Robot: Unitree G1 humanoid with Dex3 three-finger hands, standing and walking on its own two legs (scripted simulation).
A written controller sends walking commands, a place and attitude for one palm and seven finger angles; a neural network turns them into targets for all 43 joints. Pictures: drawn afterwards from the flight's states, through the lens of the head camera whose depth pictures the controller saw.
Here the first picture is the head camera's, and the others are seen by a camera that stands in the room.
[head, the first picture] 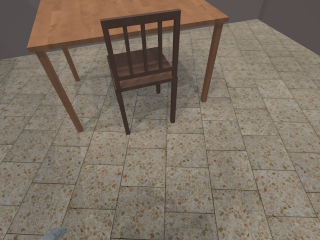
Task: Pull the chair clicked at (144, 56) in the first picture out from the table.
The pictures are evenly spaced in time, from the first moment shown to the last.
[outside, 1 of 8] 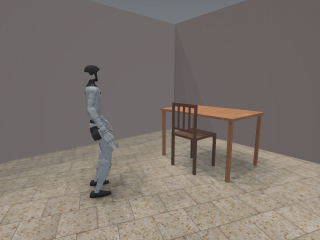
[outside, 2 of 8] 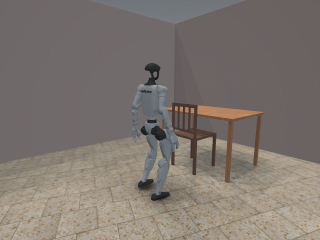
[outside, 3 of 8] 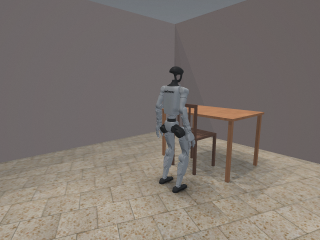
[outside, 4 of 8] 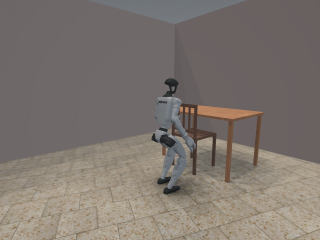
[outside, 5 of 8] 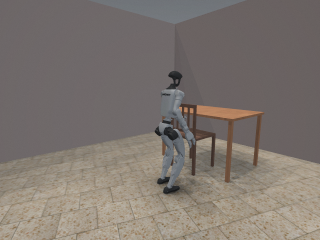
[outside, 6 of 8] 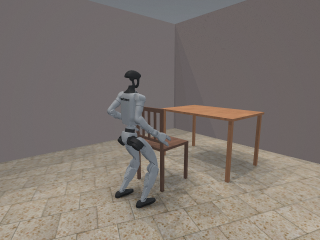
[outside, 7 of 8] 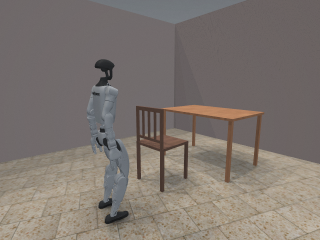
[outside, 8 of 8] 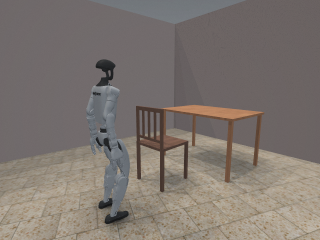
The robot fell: no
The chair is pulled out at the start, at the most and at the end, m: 0.00 0.57 0.57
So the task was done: yes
